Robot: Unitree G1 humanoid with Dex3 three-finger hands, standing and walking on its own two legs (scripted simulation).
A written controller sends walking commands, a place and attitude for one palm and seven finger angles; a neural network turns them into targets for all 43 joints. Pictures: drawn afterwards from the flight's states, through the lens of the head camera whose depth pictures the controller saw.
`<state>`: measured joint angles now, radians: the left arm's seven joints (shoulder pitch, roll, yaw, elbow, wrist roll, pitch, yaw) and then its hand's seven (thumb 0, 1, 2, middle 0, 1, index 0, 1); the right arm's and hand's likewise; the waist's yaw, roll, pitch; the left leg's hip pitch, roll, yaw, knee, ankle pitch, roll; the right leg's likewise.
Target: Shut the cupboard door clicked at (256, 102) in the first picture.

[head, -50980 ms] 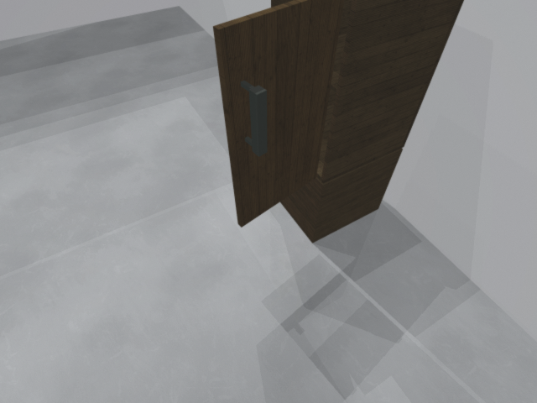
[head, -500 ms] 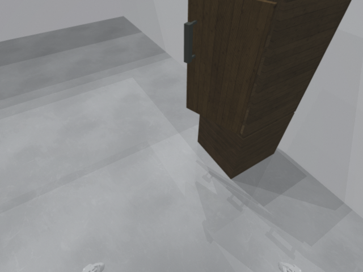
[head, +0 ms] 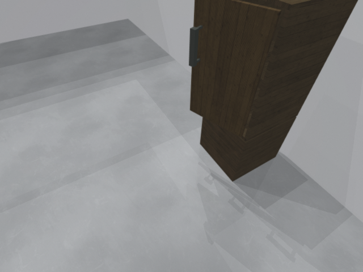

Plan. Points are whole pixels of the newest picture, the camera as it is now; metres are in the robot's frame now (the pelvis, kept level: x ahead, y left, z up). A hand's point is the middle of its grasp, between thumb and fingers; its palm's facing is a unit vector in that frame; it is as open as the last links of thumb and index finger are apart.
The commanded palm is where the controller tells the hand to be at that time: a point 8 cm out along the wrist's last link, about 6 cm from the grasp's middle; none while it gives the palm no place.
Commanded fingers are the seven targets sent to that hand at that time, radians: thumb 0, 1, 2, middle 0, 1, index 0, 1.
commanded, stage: let the arm hang, fingers relaxed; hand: left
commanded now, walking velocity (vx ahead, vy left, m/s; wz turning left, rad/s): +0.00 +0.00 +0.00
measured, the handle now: (196, 46) +0.97 -0.01 +0.05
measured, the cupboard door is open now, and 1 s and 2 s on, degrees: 20 20 20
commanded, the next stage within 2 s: look to check the result in 0.34 s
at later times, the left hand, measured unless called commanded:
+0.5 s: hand out of the picture +0.07 +0.23 -0.16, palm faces -0.02 -0.95 -0.30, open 7.4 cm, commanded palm none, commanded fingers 0.00 0.90 0.90 -0.20 -0.30 -0.20 -0.30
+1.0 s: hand out of the picture +0.10 +0.23 -0.16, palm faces -0.01 -0.95 -0.32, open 7.4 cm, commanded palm none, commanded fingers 0.00 0.90 0.90 -0.20 -0.30 -0.20 -0.30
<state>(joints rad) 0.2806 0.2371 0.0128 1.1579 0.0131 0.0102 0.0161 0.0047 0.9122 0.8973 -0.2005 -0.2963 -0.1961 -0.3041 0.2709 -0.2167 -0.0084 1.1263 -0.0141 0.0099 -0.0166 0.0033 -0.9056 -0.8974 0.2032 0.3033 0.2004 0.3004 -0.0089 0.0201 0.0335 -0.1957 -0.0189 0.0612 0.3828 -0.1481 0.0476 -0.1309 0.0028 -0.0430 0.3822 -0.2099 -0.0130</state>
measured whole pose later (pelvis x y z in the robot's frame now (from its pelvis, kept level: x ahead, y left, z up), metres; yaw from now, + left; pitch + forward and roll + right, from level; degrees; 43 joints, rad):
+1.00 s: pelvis +0.04 -0.01 +0.00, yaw +1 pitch -1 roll +0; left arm 0.14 0.30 0.01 1.14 0.01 -0.01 0.01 0.00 0.91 0.90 -0.20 -0.30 -0.20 -0.30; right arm 0.12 -0.31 0.00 1.12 -0.01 -0.01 -0.01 0.00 -0.90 -0.90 0.20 0.30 0.20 0.30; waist -0.01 0.01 0.04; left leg -0.12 -0.03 0.04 0.30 -0.17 0.03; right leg -0.04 0.00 -0.05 0.29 -0.23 -0.02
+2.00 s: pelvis +0.03 -0.01 +0.00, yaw +34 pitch +0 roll +1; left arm 0.22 0.21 0.05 0.90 0.03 0.01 0.02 0.00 0.91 0.90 -0.20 -0.30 -0.20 -0.30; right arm 0.21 -0.26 -0.10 0.91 -0.03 0.07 0.04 0.00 -0.91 -0.90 0.20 0.30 0.20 0.30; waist -0.05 0.01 0.05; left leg -0.56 0.00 0.01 1.13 -0.34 -0.04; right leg -0.20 -0.10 -0.12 0.47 -0.28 0.02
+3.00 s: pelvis +0.22 +0.24 -0.01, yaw +65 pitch -1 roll -1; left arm 0.35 0.16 0.06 1.02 0.03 -0.05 0.00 0.00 0.91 0.90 -0.20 -0.30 -0.20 -0.30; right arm 0.11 -0.20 -0.05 0.92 -0.03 0.01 0.06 0.00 -0.91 -0.90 0.20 0.30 0.19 0.30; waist 0.02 -0.03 0.12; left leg -0.47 0.06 0.12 0.66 -0.25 0.03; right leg -0.06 -0.15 -0.37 0.50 -0.38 0.06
